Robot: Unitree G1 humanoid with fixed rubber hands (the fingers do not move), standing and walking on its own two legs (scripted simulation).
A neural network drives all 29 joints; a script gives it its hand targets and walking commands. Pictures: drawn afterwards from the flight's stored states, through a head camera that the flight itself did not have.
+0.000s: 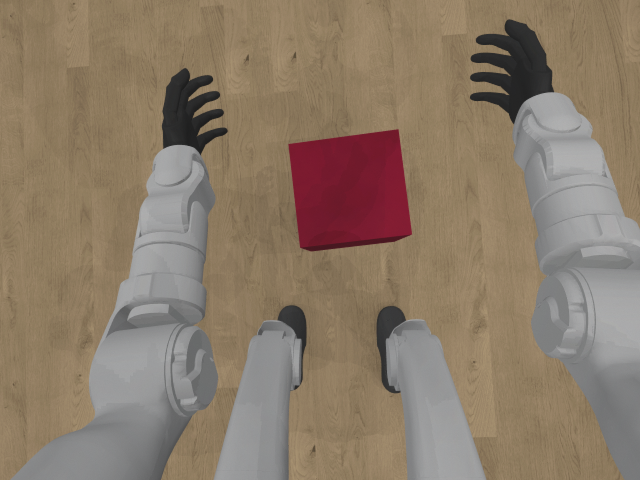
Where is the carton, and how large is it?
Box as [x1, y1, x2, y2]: [288, 129, 411, 250]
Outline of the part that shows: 397,129 288,144 300,247 308,250 319,250 394,241 411,234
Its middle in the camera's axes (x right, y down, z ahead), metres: +0.06 -0.10 +0.85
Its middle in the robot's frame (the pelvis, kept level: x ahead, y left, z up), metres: +0.48 -0.01 -0.51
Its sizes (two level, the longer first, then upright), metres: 0.210 0.200 0.250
